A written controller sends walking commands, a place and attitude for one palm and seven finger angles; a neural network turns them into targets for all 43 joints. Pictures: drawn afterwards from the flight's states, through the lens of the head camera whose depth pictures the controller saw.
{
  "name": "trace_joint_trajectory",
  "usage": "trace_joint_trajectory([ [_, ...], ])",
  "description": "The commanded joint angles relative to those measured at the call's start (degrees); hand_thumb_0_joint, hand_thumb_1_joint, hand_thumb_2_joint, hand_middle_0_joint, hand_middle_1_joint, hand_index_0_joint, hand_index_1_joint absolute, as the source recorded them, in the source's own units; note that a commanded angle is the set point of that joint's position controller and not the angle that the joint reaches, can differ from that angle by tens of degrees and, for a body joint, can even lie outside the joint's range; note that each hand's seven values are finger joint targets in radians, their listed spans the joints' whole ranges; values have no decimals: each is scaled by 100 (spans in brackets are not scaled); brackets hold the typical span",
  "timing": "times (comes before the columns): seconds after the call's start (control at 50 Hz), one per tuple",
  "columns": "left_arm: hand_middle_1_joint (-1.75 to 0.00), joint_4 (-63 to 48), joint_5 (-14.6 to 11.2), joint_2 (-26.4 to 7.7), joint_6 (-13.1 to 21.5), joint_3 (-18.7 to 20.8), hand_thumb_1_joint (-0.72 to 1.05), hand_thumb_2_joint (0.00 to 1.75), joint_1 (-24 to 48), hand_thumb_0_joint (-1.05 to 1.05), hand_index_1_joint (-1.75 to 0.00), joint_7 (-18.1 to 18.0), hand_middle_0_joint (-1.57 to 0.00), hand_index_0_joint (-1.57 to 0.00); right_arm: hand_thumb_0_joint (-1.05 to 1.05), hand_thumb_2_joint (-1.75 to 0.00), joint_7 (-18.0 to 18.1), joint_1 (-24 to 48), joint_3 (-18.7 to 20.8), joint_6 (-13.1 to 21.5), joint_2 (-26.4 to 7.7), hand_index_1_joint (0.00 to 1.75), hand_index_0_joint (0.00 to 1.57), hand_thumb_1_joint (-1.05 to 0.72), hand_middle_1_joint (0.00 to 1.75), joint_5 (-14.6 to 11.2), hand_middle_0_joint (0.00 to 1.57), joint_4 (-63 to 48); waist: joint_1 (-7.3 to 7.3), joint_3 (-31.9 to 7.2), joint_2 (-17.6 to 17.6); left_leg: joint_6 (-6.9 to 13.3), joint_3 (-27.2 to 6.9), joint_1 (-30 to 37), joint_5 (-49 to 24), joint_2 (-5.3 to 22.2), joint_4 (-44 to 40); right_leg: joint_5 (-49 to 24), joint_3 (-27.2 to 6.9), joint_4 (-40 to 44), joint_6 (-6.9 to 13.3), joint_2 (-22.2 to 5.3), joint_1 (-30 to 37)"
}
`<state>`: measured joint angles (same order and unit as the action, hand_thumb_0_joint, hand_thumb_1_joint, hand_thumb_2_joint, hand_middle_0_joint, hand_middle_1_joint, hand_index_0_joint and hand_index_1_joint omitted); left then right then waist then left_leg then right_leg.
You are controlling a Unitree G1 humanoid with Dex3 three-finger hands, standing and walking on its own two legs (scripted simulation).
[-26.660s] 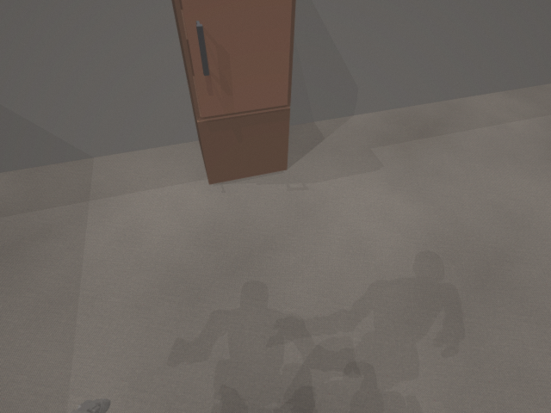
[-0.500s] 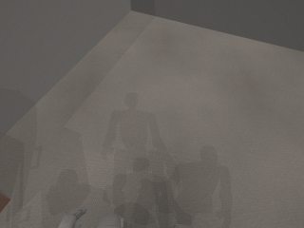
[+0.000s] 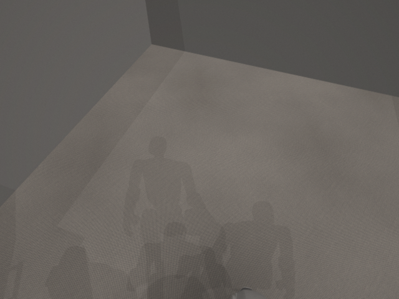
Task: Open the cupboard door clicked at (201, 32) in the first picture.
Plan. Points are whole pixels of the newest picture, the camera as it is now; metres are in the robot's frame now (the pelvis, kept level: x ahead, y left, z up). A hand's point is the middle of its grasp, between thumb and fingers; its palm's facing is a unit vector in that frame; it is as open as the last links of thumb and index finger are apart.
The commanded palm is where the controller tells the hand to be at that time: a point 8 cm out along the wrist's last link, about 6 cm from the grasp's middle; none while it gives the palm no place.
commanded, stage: walk to a spot facing it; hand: left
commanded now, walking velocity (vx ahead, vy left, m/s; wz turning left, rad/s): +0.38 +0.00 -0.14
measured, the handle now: out of the picture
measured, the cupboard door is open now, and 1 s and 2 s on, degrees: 44 44 44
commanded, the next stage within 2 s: turn to face it in 0.26 s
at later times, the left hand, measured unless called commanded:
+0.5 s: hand (142, 266) +0.22 +0.16 -0.20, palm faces +0.10 -0.98 -0.16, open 7.3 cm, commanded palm none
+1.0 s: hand (153, 213) +0.34 +0.15 -0.17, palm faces +0.39 -0.89 -0.24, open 7.4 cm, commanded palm none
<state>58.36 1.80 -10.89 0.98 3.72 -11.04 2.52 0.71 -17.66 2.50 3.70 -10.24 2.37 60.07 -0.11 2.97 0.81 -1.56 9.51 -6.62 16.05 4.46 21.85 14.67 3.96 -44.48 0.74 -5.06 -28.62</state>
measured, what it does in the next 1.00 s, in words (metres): walks ahead, turning left: right foot, then left foot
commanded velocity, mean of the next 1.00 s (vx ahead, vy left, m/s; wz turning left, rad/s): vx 0.10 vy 0.00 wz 0.44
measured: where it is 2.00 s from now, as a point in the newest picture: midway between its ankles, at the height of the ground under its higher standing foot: (218, 245)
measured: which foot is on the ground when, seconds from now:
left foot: down 0.00-0.08, up 0.10-0.42, down 0.44-0.76, up 0.78-1.00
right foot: up 0.00-0.06, down 0.08-0.46, up 0.48-0.74, down 0.76-1.00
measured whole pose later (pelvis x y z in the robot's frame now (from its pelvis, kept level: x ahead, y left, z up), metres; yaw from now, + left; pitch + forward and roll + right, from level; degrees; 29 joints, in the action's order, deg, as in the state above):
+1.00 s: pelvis +0.35 -0.06 +0.00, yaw +23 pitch +1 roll +3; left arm 52.0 1.8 -11.7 0.7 2.8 -11.7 -1.0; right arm -1.2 -7.4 4.3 -3.6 -14.0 1.0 52.9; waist 0.3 4.9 2.8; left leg -3.5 5.2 -25.4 24.6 1.2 48.5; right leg 19.2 10.6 -30.0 -0.4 -7.6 -11.5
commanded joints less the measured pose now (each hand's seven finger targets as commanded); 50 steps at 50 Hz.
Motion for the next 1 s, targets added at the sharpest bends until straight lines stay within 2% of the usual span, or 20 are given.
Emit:
trace_joint_trajectory([
  [0.0,-30,-293,-5,-290,89,63,90,90,62,0,-30,36,-20,-20,0,-90,-10,-400,171,4,-923,30,20,-90,30,-29,20,-59,-21,-6,-755,623,-412,-585,-523,1179,-503,-436,465,955,60,262,1324],
  [0.04,-30,77,18,-781,165,212,90,90,-1143,0,-30,-23,-20,-20,0,-90,-45,-204,129,-8,-774,30,20,-90,30,-100,20,-79,-658,-403,46,299,148,-1457,-792,586,1367,203,-107,1495,373,43,3108],
  [0.06,-30,303,29,-1471,207,390,90,90,-2027,0,-30,-107,-20,-20,0,-90,-96,-194,46,8,-393,30,20,-90,30,-186,20,-244,-997,-811,1692,71,471,-2793,664,-113,3277,1391,-2354,2464,951,-1402,4119],
  [0.08,-30,323,-100,-1648,181,386,90,90,-2140,0,-30,-149,-20,-20,0,-90,-97,219,69,-2,-483,30,20,-90,30,-174,20,-464,-1023,-743,1622,112,-253,-3392,2043,-132,4530,1720,-3608,3380,1310,-2070,3972],
  [0.12,-30,104,-88,-1078,189,255,90,90,-1254,0,-30,-272,-20,-20,0,-90,-72,548,161,3,-589,30,20,-90,30,-149,20,-423,-575,-226,986,120,-918,-3614,983,448,4995,1015,-2808,3286,1245,-1873,3059],
  [0.18,-30,-33,-44,-559,307,86,90,90,-631,0,-30,-284,-20,-20,0,-90,-103,93,90,-149,-211,30,20,-90,30,-96,20,-138,-9,-147,575,-28,-731,-2530,448,574,3837,-506,-1126,3313,975,-1360,1851],
  [0.32,-30,267,-61,-693,400,78,90,90,-784,0,-30,-262,-20,-20,0,-90,-237,442,69,-128,-20,30,20,-90,30,-127,20,-341,-11,21,521,46,-280,-2039,-412,167,1584,-1571,-170,3038,724,-1081,2319],
  [0.38,-30,275,-111,-643,342,51,90,90,-705,0,-30,-311,-20,-20,0,-90,-171,-175,80,-73,-280,30,20,-90,30,-102,20,-120,346,-174,231,196,-184,-728,-1310,-104,764,-2479,439,1913,358,-757,2146],
  [0.4,-30,217,-115,-538,298,26,90,90,-794,0,-30,-323,-20,-20,0,-90,-125,-720,153,-49,-651,30,20,-90,30,-71,20,2,531,-574,-415,446,-769,279,-2298,261,695,-2037,630,826,109,-501,1598],
  [0.42,-30,83,-152,-356,258,-7,90,90,-1009,0,-30,-331,-20,-20,0,-90,-51,-1238,265,-61,-1232,30,20,-90,30,-29,20,43,612,-1052,-1565,1122,-2422,1309,-3695,1446,639,179,782,-682,-192,179,418],
  [0.44,-30,-151,-127,-368,255,-27,90,90,-746,0,-30,-357,-20,-20,0,-90,14,-1496,303,-134,-1461,30,20,-90,30,-40,20,61,759,-1127,-1598,1635,-3331,1052,-3818,2105,69,2444,358,-2100,-174,515,169],
  [0.48,-30,-342,-104,-371,160,15,90,90,-193,0,-30,-354,-20,-20,0,-90,98,-759,251,-155,-1286,30,20,-90,30,-57,20,-163,468,-716,-1538,1561,-3315,205,-3028,1929,-146,1791,-377,-2917,-222,124,-592],
  [0.54,-30,-311,-105,-293,2,62,90,90,-369,0,-30,-272,-20,-20,0,-90,105,263,145,-142,-1002,30,20,-90,30,-63,20,-534,6,-633,-924,1092,-2139,-886,-2506,1228,-253,1099,-355,-1850,-364,20,192],
  [0.64,-30,-551,-89,-310,-127,103,90,90,-340,0,-30,-286,-20,-20,0,-90,56,632,278,-322,-1213,30,20,-90,30,-53,20,-755,-12,-698,-892,990,-2207,-1336,-1123,895,-286,808,-45,-110,-404,316,1017],
  [0.7,-30,-563,-74,-590,-89,199,90,90,-795,0,-30,-317,-20,-20,0,-90,12,997,342,-449,-1148,30,20,-90,30,-108,20,-981,-310,-598,-493,622,-2094,-2226,4,398,341,14,-86,1577,-372,283,2281],
  [0.74,-30,-776,33,-1528,-47,359,90,90,-871,0,-30,-385,-20,-20,0,-90,-82,1122,298,-475,-632,30,20,-90,30,-145,20,-1265,-489,-447,1903,-75,-735,-3181,1776,-746,2976,650,-2663,3345,608,-2210,2334],
  [0.76,-30,-920,4,-1529,-55,313,90,90,-645,0,-30,-395,-20,-20,0,-90,-123,1058,327,-490,-786,30,20,-90,30,-116,20,-1297,-374,-468,1315,-9,-987,-2949,1804,-453,4041,554,-2488,3224,939,-2372,1855],
  [0.8,-30,-995,-21,-1063,-14,207,90,90,-133,0,-30,-439,-20,-20,0,-90,-145,1061,325,-559,-729,30,20,-90,30,-113,20,-1138,-55,-225,1213,-106,-1040,-3129,1215,-150,4850,-908,-1512,2770,769,-1764,1847],
  [0.86,-30,-963,-14,-953,27,164,90,90,-209,0,-30,-425,-20,-20,0,-90,-209,1125,223,-575,-482,30,20,-90,30,-152,20,-1140,-57,-317,1028,-215,-627,-2729,1062,-181,3661,-3237,-251,2220,542,-1383,2373],
  [0.98,-30,-872,-23,-1337,23,235,90,90,-517,0,-30,-402,-20,-20,0,-90,-235,1331,119,-525,-537,30,20,-90,30,-175,20,-1327,-172,-567,1027,-92,-112,-1878,563,-442,1722,-4559,179,1519,391,-1457,2898],
])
